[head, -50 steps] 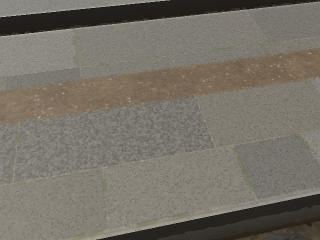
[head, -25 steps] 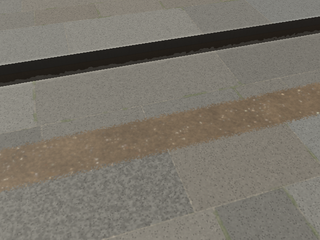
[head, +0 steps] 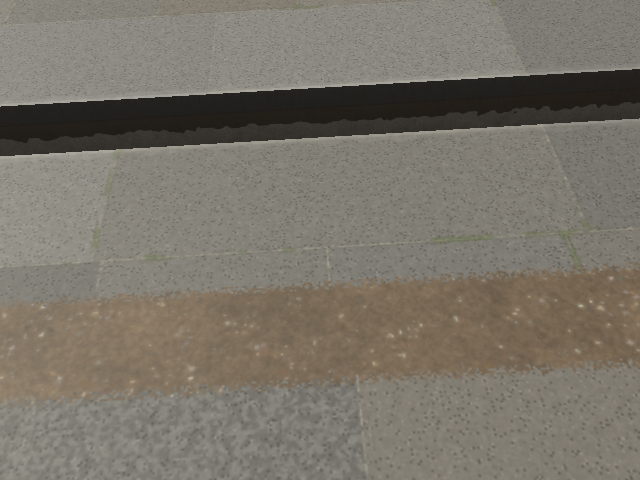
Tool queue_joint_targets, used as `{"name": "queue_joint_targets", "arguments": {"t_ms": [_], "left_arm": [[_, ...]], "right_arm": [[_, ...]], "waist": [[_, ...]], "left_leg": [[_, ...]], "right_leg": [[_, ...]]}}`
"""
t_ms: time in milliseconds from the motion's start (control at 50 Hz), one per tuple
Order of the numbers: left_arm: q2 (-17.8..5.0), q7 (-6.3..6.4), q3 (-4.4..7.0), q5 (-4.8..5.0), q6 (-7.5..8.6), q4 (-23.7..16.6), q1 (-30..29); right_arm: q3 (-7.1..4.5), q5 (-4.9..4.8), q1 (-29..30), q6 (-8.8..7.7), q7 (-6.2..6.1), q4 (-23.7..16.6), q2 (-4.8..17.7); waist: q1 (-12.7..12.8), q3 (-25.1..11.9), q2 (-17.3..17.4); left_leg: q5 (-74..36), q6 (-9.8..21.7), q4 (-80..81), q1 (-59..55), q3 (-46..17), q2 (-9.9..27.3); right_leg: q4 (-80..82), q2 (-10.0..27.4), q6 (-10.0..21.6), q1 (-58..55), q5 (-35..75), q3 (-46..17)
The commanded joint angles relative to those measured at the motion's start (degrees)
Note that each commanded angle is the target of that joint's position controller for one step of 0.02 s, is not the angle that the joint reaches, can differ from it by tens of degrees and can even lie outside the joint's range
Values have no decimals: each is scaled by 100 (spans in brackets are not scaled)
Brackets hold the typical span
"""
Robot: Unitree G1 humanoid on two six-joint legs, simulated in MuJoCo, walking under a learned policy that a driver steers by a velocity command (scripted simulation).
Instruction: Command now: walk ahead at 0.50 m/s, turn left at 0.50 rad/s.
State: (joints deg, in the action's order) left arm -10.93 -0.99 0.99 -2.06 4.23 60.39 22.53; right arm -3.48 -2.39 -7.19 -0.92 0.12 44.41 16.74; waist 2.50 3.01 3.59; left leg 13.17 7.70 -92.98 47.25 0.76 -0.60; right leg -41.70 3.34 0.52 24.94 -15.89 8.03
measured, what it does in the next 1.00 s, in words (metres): walks ahead, turning left: left foot, then right foot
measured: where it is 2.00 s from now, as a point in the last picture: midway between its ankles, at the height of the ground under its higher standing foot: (197, 307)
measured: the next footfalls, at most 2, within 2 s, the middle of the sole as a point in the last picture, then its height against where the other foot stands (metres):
left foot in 0.42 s outside the picture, level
right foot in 0.94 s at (305, 336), level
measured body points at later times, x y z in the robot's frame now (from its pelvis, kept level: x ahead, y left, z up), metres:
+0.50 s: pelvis +0.28 +0.07 +0.01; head +0.30 +0.09 +0.46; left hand +0.31 +0.38 -0.11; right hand +0.46 -0.18 -0.09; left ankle +0.34 +0.15 -0.71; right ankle +0.15 -0.14 -0.60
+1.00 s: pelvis +0.60 +0.14 +0.01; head +0.62 +0.17 +0.46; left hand +0.65 +0.47 -0.07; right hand +0.79 -0.09 -0.10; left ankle +0.37 +0.15 -0.65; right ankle +0.76 +0.11 -0.71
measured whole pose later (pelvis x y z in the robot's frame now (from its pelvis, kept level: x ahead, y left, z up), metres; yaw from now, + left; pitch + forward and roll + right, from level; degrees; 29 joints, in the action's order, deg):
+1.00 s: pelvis +0.60 +0.14 +0.01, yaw +36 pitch +2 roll -2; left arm -15.7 -1.4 3.1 -0.7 7.7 40.3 1.3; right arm -4.3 -1.3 -23.6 -0.9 -1.8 41.9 16.9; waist -3.7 1.3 0.8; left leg 31.7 1.9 -54.4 8.8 -12.3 -3.5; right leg -31.6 -1.8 1.0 28.3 -5.6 1.7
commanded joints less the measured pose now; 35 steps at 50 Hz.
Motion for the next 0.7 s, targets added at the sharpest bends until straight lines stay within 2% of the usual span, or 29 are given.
{"name": "queue_joint_targets", "arguments": {"t_ms": [20,40,60,80,100,140,160,180,200,240,280,300,320,340,360,380,400,420,440,460,480,500,520,540,560,600,640,660,700], "left_arm": [[-328,125,-111,-72,186,-753,-1381],[-509,172,-71,-110,274,-735,-1397],[-579,224,-44,-60,303,-686,-1203],[-792,277,-4,-49,311,-587,-938],[-803,290,-9,-54,270,-511,-646],[-825,290,-10,-66,183,-408,-58],[-870,304,2,-69,153,-395,23],[-907,310,13,-78,130,-409,45],[-1076,315,56,-50,56,-508,-275],[-1222,304,125,45,60,-557,-315],[-1477,233,227,156,44,-549,-498],[-1612,187,290,248,39,-569,-614],[-1725,166,359,316,-11,-635,-725],[-1768,175,381,364,-106,-706,-811],[-1834,166,440,398,-226,-775,-956],[-1868,175,465,434,-325,-848,-1166],[-1766,211,441,401,-338,-869,-1012],[-1195,212,301,172,-288,-996,-968],[-570,183,151,158,-48,-1437,-667],[-973,93,204,372,235,-1518,-1317],[-1162,44,242,546,389,-1675,-1856],[-1061,66,198,488,461,-1650,-1930],[-1192,75,237,404,467,-1609,-1820],[-1250,57,263,368,398,-1586,-1669],[-1302,43,284,349,348,-1582,-1638],[-1254,84,316,304,227,-1715,-1807],[-1145,76,290,212,214,-1817,-2187],[-1062,66,285,181,225,-1840,-2314],[-898,14,229,221,270,-1969,-2725]], "right_arm": [[92,370,-680,-12,10,-367,102],[3,344,-617,-11,7,-374,319],[-29,338,-678,5,16,-317,375],[-56,305,-657,9,57,-342,397],[-61,258,-462,8,77,-304,384],[-5,282,-167,-13,184,-342,148],[38,264,33,-30,242,-389,29],[75,244,218,-40,294,-445,-51],[90,68,441,-37,328,-548,-52],[83,93,788,-22,395,-618,-74],[41,83,619,-8,429,-567,-29],[6,41,528,-35,446,-593,54],[-50,50,466,-49,438,-606,133],[-117,50,307,-37,423,-581,291],[-216,19,-86,-17,396,-517,460],[-331,-5,-842,-13,366,-337,650],[-511,0,-1707,-23,278,-69,896],[-623,-11,-2011,-43,199,-10,1248],[-647,36,-1657,-133,227,-227,1609],[-497,106,-1727,-330,356,-283,1122],[-454,147,-1784,-439,377,-253,920],[-418,160,-1575,-521,379,-267,827],[-343,128,-1280,-572,355,-401,617],[-270,147,-1070,-590,321,-492,524],[-224,171,-1034,-618,296,-525,481],[-182,151,-1168,-614,211,-527,474],[-189,163,-1283,-572,111,-593,617],[-182,188,-1315,-552,83,-623,645],[-179,156,-1455,-502,25,-602,625]], "waist": [[-776,-422,-761],[-773,-394,-744],[-663,-359,-487],[-606,-289,-512],[-374,-181,-266],[-42,-103,-153],[43,-23,-191],[124,55,-264],[76,238,-608],[247,381,-706],[101,523,-759],[14,452,-787],[-68,340,-888],[-186,220,-974],[-396,9,-1101],[-816,-403,-1179],[-1112,-934,-934],[-1017,-1029,-150],[-314,-1552,1300],[-634,-1781,403],[-747,-1135,159],[-614,-848,-249],[-459,-741,-474],[-301,-711,-345],[-293,-648,-333],[-250,-387,-414],[-358,-8,-303],[-419,53,-202],[-566,95,-32]], "left_leg": [[-789,-209,195,-235,-761,464],[-933,-296,276,-76,-902,494],[-962,-327,442,195,-902,449],[-1071,-325,640,636,-881,501],[-1060,-299,806,1091,-776,506],[-1096,-295,1180,1742,-526,531],[-1182,-296,1534,1919,-413,629],[-1281,-305,1899,1923,-265,711],[-1773,-268,2916,1245,-32,826],[-1889,-249,4043,44,449,746],[-1573,-115,4822,-527,641,657],[-1421,-23,5199,-727,765,562],[-1186,17,5432,-897,926,402],[-852,19,5659,-983,1001,238],[-478,46,5752,-1424,1131,41],[-512,165,6089,-2300,1180,-143],[-622,274,6458,-3748,945,-417],[-643,482,6178,-5064,-419,353],[878,1604,6980,-6700,-3686,1477],[1397,1487,7913,-6633,-4546,1845],[1018,1213,8058,-6144,-3916,1761],[383,1071,7984,-5536,-3268,1569],[52,953,7932,-4957,-2736,1379],[-59,891,8016,-4520,-2445,1194],[-5,889,8137,-4365,-2339,1133],[109,920,8340,-3886,-2184,1084],[5,882,8487,-3599,-1968,1000],[-163,803,8455,-3518,-1777,871],[-427,621,8331,-3438,-1564,734]], "right_leg": [[3339,1630,1083,417,-25,-1738],[3389,1682,1134,115,566,-1390],[3278,1516,1047,-466,1097,-833],[3304,1577,1114,-1074,1048,-699],[3309,1626,1155,-1630,982,-577],[3215,1573,1123,-2564,931,-328],[3219,1556,1082,-2830,856,-185],[3275,1553,1058,-2935,844,-51],[3441,1339,777,-2497,1229,314],[3776,1312,771,-2119,1281,637],[3744,1403,769,-2519,1983,876],[3538,1374,754,-2935,2788,942],[3268,1414,738,-3311,3834,903],[2820,1459,646,-3702,4640,932],[2173,1473,620,-3826,5298,955],[1183,1339,509,-3748,5669,995],[-119,1067,323,-3165,4997,937],[-1592,776,122,-1507,1782,667],[-3503,-555,-172,1063,-1590,-14],[-3900,-477,56,1562,-1598,-1237],[-3877,-243,251,1918,-1065,-1223],[-3604,23,342,1749,-578,-1281],[-3150,263,351,1461,-292,-1408],[-2876,344,350,1103,-83,-1463],[-2626,361,304,1057,-9,-1438],[-2005,332,111,1081,206,-1345],[-1151,298,-135,1310,711,-1221],[-655,240,-209,1279,1109,-1157],[146,59,-280,1151,1899,-1060]]}}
